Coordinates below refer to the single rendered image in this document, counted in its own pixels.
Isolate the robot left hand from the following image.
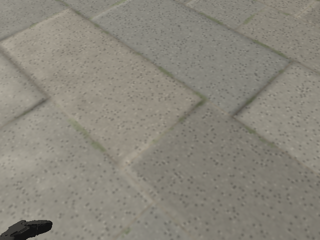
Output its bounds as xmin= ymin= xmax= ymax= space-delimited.
xmin=0 ymin=220 xmax=53 ymax=240

